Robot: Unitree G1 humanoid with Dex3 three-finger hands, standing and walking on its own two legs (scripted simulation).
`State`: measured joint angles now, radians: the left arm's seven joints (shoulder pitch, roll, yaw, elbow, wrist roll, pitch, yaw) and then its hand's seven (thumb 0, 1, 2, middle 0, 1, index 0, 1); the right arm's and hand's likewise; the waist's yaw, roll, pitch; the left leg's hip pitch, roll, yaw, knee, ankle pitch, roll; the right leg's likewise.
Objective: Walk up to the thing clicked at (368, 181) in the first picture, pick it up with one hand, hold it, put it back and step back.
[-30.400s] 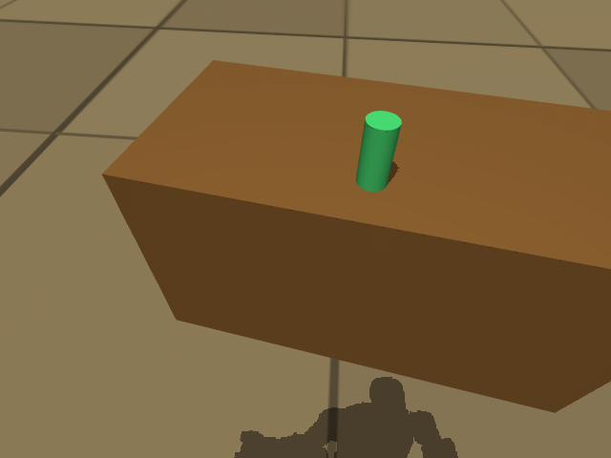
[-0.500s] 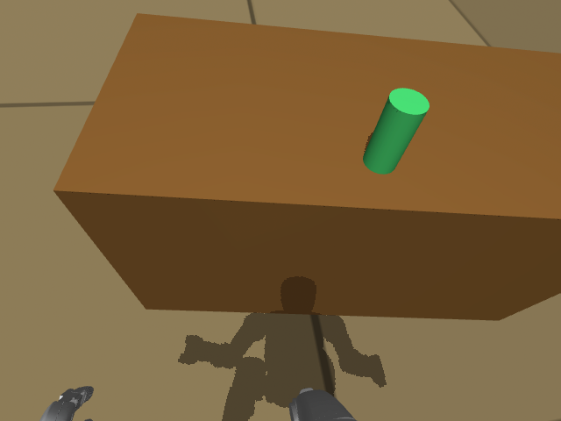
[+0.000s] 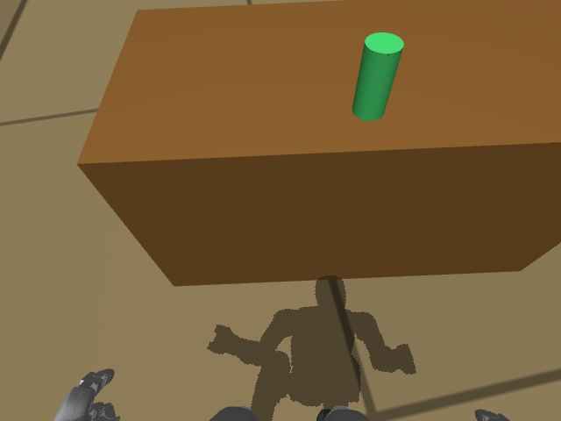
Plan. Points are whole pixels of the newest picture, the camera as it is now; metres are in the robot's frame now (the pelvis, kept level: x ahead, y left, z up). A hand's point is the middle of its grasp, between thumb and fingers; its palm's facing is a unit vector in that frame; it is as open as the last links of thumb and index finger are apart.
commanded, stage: step back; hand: right
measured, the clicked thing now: (375, 79) +0.76 -0.16 +0.02
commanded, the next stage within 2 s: none
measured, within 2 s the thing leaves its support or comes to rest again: neither
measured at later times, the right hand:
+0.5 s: hand out of the picture -0.03 -0.30 -0.14, palm faces +0.02 +0.91 -0.42, open 7.4 cm
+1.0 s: hand out of the picture -0.24 -0.29 -0.14, palm faces -0.08 +0.91 -0.41, open 7.4 cm
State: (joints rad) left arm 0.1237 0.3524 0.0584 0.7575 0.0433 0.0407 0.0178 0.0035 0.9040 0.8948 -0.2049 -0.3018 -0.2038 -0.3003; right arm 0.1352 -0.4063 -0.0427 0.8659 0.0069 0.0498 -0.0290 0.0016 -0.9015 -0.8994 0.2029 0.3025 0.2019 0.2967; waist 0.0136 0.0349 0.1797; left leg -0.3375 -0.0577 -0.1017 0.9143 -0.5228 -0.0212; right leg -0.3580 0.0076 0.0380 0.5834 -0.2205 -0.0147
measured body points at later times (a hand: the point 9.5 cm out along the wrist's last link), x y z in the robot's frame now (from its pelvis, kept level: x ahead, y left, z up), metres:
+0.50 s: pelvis -0.16 -0.02 -0.01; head -0.10 -0.02 +0.43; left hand -0.07 +0.30 -0.14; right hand -0.03 -0.35 -0.12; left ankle -0.05 +0.12 -0.73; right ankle -0.20 -0.14 -0.73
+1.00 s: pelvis -0.32 -0.03 +0.00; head -0.27 -0.01 +0.44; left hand -0.20 +0.28 -0.12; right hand -0.24 -0.34 -0.11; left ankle -0.29 +0.08 -0.73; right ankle -0.31 -0.16 -0.66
